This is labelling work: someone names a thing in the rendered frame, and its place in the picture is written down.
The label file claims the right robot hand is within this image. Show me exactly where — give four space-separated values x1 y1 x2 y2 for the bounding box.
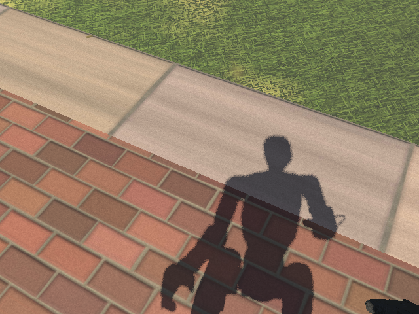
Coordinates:
365 299 419 314

